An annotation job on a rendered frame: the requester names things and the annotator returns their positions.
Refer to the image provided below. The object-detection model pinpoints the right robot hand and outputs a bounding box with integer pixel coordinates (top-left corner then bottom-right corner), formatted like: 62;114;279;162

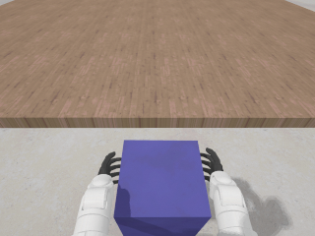
200;147;223;182

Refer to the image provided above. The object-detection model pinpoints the robot right forearm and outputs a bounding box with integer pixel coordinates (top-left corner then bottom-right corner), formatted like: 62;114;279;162
209;171;258;236

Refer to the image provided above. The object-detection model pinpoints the left robot hand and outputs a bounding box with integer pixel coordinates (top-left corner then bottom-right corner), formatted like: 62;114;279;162
97;151;122;185

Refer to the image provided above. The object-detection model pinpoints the robot left forearm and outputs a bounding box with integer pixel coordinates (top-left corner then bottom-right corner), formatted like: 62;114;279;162
72;174;114;236

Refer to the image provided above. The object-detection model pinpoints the carton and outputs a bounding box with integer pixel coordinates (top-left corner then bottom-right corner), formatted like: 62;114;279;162
113;140;212;236

